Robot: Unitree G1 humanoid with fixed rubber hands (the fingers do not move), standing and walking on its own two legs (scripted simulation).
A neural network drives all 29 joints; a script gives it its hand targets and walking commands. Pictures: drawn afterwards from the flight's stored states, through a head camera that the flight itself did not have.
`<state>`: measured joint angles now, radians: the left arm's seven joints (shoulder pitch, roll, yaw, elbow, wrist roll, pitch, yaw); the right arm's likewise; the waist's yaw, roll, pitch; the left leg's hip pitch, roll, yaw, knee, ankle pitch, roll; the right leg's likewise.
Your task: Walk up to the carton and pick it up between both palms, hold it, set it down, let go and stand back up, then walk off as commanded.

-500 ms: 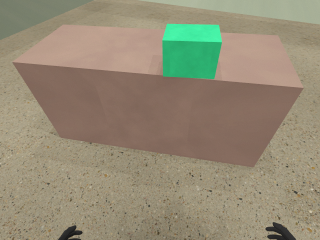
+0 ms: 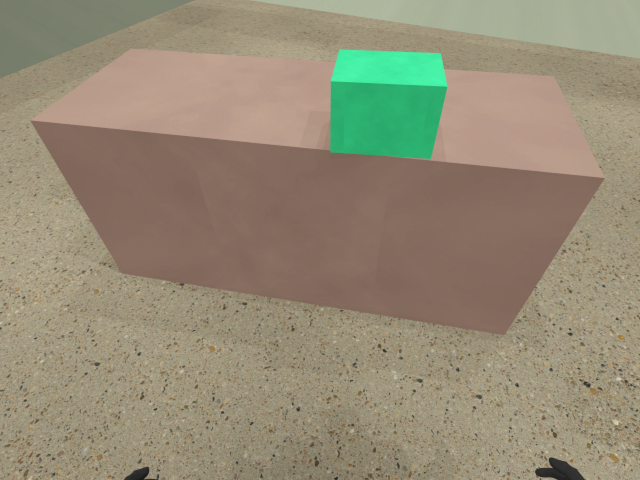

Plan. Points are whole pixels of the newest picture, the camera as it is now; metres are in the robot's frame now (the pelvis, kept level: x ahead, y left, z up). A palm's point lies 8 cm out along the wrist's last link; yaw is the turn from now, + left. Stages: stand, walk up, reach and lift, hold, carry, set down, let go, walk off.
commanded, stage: stand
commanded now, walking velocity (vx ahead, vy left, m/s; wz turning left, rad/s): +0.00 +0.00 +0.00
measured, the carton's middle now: (384, 103) +0.94 -0.11 +0.02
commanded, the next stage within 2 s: walk up in 0.24 s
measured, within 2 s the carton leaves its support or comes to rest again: neither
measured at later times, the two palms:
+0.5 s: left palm out of the picture +0.08 +0.30 -0.11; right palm out of the picture +0.10 -0.29 -0.08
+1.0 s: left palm out of the picture +0.07 +0.31 -0.11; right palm out of the picture +0.14 -0.31 -0.10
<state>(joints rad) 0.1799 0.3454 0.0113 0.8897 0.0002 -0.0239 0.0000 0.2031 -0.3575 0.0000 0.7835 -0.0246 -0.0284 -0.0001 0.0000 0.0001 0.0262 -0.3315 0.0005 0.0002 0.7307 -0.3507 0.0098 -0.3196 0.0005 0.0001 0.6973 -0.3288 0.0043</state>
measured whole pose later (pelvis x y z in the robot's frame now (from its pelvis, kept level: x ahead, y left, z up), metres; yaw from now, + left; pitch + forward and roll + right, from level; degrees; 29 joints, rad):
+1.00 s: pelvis +0.06 -0.01 +0.00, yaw -2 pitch +0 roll -1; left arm 0.39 0.40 0.04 0.89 0.00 -0.05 -0.01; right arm 0.24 -0.40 0.00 0.80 -0.03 -0.04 0.01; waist 0.00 0.03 0.05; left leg -0.46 0.02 0.01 0.74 -0.33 0.03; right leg -0.30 0.02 0.00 0.71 -0.41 -0.01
